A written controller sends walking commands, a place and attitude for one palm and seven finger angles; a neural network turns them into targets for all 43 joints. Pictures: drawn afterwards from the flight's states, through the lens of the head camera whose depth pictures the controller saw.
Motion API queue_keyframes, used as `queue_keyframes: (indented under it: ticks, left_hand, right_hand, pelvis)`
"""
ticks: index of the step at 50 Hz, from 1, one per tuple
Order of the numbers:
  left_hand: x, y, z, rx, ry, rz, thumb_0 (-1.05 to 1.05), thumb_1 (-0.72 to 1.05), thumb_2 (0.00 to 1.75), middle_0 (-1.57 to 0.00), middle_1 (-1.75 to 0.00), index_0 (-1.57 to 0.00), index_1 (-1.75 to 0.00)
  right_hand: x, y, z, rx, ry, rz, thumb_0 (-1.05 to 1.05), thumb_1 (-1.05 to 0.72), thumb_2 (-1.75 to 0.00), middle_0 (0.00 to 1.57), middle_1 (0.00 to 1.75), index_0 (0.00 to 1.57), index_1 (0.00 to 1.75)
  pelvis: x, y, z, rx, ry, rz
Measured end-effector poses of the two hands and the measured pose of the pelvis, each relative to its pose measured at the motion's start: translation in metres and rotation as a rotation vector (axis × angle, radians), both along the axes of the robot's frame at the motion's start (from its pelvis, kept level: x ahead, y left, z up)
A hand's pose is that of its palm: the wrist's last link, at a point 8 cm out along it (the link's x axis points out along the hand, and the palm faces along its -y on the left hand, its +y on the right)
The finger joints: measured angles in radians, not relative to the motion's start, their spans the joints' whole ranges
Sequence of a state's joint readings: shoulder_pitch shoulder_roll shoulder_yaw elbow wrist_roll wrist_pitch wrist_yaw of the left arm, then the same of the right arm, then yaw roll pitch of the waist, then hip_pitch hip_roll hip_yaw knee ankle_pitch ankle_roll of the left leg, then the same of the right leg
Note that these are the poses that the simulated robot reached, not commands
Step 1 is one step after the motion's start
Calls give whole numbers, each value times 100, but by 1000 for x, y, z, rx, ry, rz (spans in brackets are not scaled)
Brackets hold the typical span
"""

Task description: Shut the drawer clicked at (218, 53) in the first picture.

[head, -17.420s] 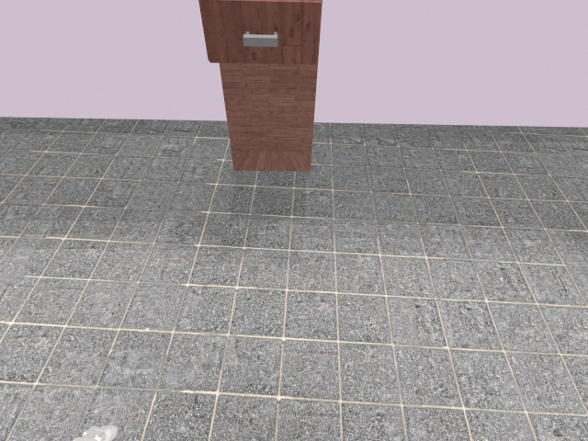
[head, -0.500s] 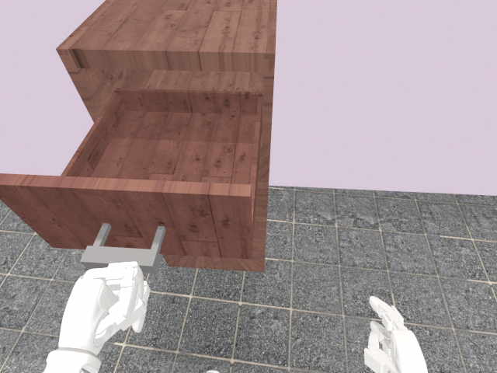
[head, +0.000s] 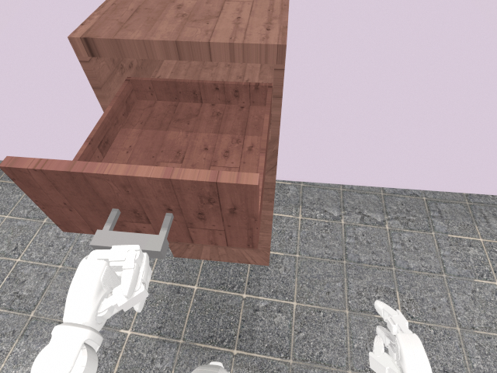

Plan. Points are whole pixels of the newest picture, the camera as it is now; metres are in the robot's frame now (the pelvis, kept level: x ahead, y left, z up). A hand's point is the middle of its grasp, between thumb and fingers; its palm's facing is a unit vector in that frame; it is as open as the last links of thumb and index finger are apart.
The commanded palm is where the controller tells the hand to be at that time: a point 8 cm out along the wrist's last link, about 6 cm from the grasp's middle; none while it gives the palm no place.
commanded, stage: push the drawer shut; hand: left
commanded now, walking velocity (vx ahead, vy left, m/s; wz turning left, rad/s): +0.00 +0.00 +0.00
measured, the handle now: (136, 230) +0.30 +0.19 +0.08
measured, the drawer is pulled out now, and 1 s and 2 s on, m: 0.29 0.17 0.03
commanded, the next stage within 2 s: none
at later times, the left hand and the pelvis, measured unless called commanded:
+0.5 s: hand (157, 245) +0.28 +0.16 +0.08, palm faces -0.06 -1.00 -0.05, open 3.1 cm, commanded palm +0.28 +0.21 +0.08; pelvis -0.01 +0.01 +0.01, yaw -1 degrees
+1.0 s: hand (171, 211) +0.34 +0.15 +0.08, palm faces -0.05 -1.00 -0.06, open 3.0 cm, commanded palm +0.34 +0.20 +0.08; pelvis -0.01 +0.01 +0.01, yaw -1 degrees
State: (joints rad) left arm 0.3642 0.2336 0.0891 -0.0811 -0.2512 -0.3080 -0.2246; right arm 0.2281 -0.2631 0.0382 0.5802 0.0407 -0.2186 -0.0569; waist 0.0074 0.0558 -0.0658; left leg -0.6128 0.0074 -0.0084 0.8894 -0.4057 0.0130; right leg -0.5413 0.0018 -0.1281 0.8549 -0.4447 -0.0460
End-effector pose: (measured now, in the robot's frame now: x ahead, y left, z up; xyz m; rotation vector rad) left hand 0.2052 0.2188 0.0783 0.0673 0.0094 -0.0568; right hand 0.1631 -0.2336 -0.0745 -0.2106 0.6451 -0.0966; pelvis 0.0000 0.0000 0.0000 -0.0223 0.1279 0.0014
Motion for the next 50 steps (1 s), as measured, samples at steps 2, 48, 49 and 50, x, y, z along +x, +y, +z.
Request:
queue_keyframes:
  ticks: [2, 48, 49, 50]
  left_hand:
    - [4, 1, 0, -1, -3, -1, -4, 76, 93, -141, -160, -140, -160]
    - [113, -14, 1, -7, -16, 6, -1, 82, 98, -141, -160, -140, -160]
    - [116, -14, 1, -7, -14, 7, -1, 82, 98, -141, -160, -140, -160]
    - [120, -14, 1, -7, -13, 7, -1, 83, 98, -141, -160, -140, -160]
  right_hand:
    - [-2, 1, -1, -1, 5, 1, 1, -90, -90, 20, 30, 20, 30]
    - [-48, -1, -10, -3, 170, -58, 1, -90, -90, 20, 30, 20, 30]
    - [-49, -2, -11, -4, 177, -61, 1, -90, -90, 20, 30, 20, 30]
    - [-51, -3, -12, -5, 183, -64, 1, -90, -90, 20, 30, 20, 30]
  pelvis:
    - [-3, 0, 0, 0, -3, 1]
    - [-13, 9, 8, 10, -7, -19]
    - [-13, 9, 8, 10, -5, -19]
    - [-13, 8, 8, 11, -3, -20]
